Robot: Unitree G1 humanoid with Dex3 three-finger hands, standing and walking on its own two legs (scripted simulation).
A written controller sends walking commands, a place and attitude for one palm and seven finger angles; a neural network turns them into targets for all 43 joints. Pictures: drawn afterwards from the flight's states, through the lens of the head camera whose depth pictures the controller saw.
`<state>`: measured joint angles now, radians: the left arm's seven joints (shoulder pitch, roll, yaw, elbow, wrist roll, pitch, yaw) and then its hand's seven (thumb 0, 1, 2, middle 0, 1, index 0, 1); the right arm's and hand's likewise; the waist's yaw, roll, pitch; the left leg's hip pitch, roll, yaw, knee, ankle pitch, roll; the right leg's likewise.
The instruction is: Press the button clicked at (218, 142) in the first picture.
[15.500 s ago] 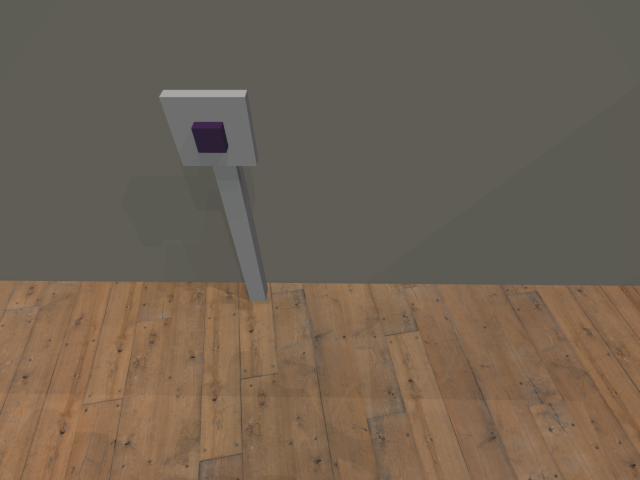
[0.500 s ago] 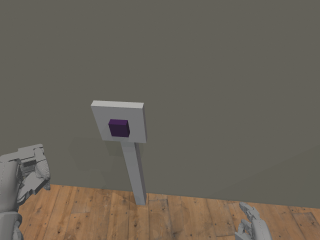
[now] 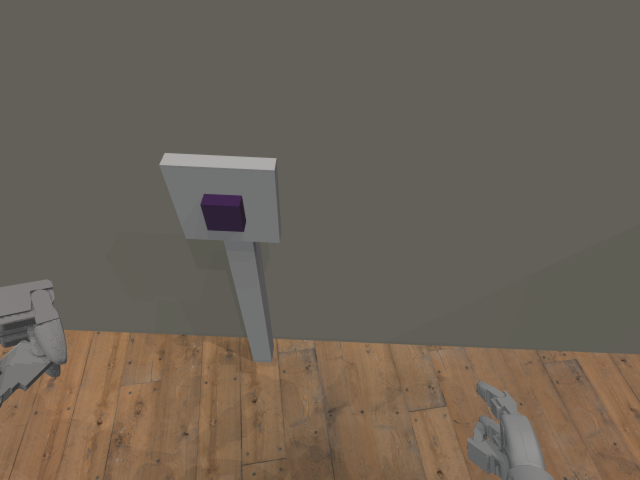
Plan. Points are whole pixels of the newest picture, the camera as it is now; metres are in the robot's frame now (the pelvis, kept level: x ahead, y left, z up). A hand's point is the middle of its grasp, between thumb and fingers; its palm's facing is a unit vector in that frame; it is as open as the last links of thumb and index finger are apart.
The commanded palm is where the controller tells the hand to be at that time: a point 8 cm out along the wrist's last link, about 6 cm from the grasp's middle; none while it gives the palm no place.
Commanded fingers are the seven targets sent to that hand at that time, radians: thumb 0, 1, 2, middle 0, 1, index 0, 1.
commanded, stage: step back with the hand held close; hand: left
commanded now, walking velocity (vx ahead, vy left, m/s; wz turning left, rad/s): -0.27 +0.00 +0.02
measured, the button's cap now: (224, 211) +0.52 +0.20 -0.01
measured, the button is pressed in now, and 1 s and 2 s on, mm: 0 0 0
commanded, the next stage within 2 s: stop stepping back and stand still in 1.00 s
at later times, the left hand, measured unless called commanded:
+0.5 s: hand out of the picture +0.13 +0.26 +0.18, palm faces +0.40 -0.80 -0.45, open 3.1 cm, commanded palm +0.06 +0.29 +0.18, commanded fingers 0.00 0.90 0.90 -1.30 -1.50 -1.30 -1.50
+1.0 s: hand out of the picture +0.06 +0.26 +0.17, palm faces +0.38 -0.86 -0.34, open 3.1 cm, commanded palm +0.00 +0.30 +0.18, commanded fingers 0.00 0.90 0.90 -1.30 -1.50 -1.30 -1.50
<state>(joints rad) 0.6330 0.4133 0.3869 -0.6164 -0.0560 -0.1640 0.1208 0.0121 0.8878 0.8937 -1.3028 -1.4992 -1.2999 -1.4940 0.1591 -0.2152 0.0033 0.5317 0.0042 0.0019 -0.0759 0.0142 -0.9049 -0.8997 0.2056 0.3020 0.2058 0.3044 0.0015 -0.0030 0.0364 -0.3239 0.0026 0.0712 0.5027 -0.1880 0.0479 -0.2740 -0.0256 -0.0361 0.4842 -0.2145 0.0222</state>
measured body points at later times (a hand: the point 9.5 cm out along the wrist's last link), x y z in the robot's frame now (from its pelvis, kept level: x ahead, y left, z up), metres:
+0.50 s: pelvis -0.06 +0.00 +0.00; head -0.04 +0.04 +0.45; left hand +0.10 +0.30 +0.20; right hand +0.10 -0.22 -0.08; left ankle +0.05 +0.09 -0.74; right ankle -0.14 -0.13 -0.70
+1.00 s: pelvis -0.12 +0.01 -0.01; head -0.16 +0.05 +0.43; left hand +0.03 +0.30 +0.18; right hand +0.03 -0.25 -0.07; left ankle -0.01 +0.09 -0.74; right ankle -0.20 -0.12 -0.74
